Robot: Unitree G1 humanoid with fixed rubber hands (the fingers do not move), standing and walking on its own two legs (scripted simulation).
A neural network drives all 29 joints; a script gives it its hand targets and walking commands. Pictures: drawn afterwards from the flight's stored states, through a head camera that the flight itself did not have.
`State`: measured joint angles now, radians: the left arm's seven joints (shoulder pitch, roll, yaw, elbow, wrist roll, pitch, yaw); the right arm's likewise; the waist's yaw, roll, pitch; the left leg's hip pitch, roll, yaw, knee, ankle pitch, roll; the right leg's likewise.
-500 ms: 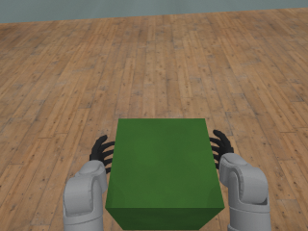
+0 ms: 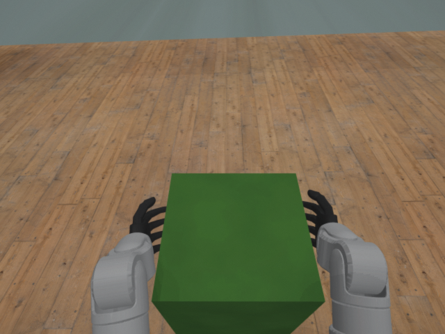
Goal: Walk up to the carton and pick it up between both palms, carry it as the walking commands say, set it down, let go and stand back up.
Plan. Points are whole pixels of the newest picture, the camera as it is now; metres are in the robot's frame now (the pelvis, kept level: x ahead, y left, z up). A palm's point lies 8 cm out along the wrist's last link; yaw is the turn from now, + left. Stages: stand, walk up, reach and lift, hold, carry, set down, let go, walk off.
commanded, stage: carry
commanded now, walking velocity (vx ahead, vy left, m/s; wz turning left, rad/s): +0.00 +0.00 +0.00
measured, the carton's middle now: (233, 260) +0.26 +0.00 +0.02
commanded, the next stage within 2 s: hold in 0.40 s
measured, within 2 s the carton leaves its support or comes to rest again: neither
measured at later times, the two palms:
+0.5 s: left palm (149, 249) +0.27 +0.15 +0.05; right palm (320, 244) +0.27 -0.15 +0.05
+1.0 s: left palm (161, 235) +0.29 +0.13 +0.06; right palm (331, 236) +0.28 -0.17 +0.06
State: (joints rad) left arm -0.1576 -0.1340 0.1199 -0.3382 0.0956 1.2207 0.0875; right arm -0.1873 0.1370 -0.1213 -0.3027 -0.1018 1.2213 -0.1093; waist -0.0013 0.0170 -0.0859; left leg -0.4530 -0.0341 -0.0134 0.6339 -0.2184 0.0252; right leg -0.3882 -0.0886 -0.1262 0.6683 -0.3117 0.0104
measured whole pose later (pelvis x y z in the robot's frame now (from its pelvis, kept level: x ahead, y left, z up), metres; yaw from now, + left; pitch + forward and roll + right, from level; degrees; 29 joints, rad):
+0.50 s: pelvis +0.00 +0.00 +0.00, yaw -1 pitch -3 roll +0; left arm -0.18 -0.14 0.14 0.03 0.18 0.88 0.04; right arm -0.18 0.14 -0.15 0.05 -0.22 0.86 -0.03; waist 0.00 0.02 -0.01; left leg -0.34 -0.03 -0.01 0.60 -0.21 0.03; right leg -0.29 -0.05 -0.06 0.63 -0.29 0.01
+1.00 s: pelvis +0.00 +0.00 +0.01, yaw -1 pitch -6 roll +0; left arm -0.26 -0.14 0.17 0.22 0.19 0.75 0.05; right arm -0.26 0.13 -0.23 0.22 -0.24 0.75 -0.01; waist -0.01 0.02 -0.01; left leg -0.26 -0.03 -0.01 0.56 -0.21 0.02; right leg -0.20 -0.02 -0.03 0.59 -0.29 0.01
